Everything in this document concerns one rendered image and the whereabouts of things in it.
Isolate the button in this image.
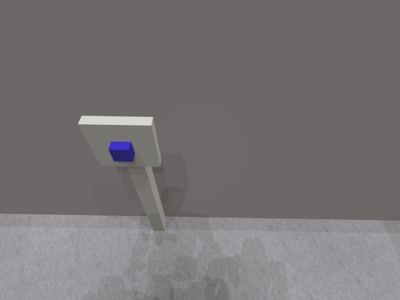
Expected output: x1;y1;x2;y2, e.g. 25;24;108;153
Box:
109;141;135;162

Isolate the panel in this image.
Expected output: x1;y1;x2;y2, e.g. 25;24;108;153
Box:
78;116;166;231

